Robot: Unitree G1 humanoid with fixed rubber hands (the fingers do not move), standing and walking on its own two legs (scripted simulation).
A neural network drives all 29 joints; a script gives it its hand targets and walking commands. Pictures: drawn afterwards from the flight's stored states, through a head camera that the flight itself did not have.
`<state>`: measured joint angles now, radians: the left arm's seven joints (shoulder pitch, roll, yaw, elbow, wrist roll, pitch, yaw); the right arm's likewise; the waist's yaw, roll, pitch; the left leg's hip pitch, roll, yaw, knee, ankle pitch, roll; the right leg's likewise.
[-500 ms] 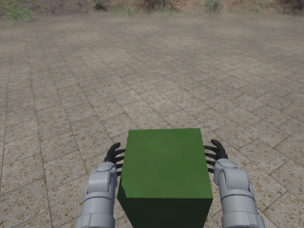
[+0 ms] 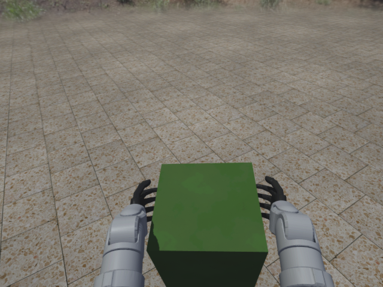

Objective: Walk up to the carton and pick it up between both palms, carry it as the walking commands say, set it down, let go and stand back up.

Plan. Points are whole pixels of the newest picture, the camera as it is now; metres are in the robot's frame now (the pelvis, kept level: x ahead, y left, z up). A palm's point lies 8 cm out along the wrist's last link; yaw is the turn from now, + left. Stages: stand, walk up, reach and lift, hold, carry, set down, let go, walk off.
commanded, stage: reach and lift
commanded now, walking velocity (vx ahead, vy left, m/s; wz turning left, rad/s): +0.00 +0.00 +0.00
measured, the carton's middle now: (207, 228) +0.31 +0.00 -0.03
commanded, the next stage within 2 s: hold in 0.52 s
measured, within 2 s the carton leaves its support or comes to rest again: neither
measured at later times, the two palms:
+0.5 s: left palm (135, 217) +0.28 +0.15 +0.05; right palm (278, 214) +0.30 -0.15 +0.05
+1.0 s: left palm (134, 220) +0.28 +0.15 +0.05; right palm (279, 218) +0.29 -0.15 +0.05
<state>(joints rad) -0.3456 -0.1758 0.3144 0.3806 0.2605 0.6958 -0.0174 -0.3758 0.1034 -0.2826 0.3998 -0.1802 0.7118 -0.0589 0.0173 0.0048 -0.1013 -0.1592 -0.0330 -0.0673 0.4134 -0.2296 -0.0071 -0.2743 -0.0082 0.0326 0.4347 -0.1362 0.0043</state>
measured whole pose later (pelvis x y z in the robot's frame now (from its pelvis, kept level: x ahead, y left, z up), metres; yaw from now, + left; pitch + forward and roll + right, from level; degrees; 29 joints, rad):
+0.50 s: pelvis -0.01 +0.00 +0.00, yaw +0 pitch -2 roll +1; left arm -0.31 -0.17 0.29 0.36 0.26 0.70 -0.03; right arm -0.34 0.11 -0.28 0.36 -0.18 0.73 -0.04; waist 0.02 0.00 -0.10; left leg -0.15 -0.03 -0.07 0.42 -0.23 -0.01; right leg -0.26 -0.01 0.03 0.43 -0.13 0.00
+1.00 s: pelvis -0.01 +0.00 +0.00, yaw +0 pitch -3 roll +1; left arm -0.30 -0.16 0.28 0.35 0.26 0.70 -0.03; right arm -0.32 0.12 -0.28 0.34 -0.18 0.73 -0.04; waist 0.02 0.00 -0.10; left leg -0.15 -0.03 -0.07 0.44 -0.23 -0.01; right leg -0.26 -0.01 0.03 0.44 -0.13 0.00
